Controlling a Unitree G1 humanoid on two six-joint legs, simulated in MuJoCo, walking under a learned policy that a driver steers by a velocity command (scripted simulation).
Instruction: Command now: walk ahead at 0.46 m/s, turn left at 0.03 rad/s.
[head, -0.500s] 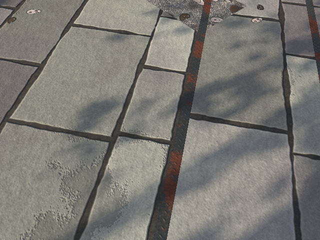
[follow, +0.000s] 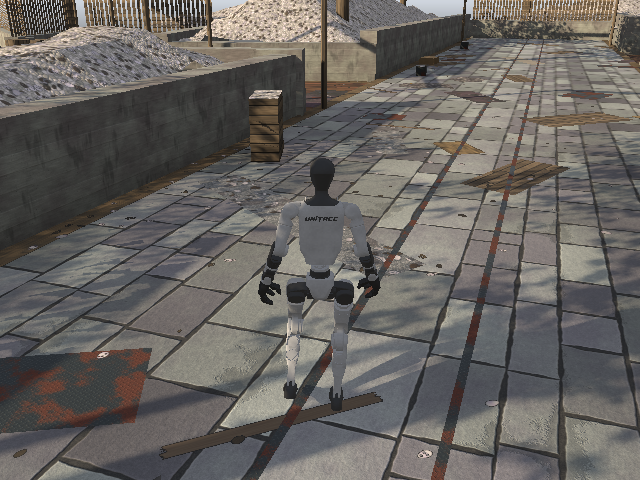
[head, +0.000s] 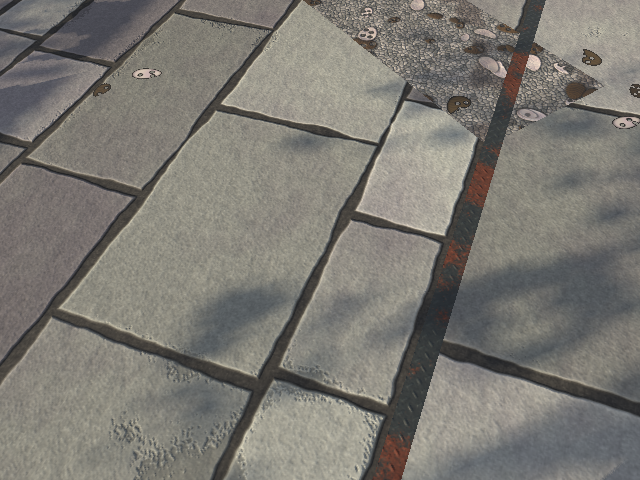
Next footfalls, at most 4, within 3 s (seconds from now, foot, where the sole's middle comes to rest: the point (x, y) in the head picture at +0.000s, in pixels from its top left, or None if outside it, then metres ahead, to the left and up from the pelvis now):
0.26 left None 0.31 0.13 -0.78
0.66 right None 0.19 -0.11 -0.78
1.10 left None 0.29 0.10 -0.78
2.38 right None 0.23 -0.16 -0.78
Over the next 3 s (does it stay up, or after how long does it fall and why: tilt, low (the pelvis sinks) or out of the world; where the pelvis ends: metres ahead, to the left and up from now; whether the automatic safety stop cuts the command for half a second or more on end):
stays up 0.53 -0.16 -0.01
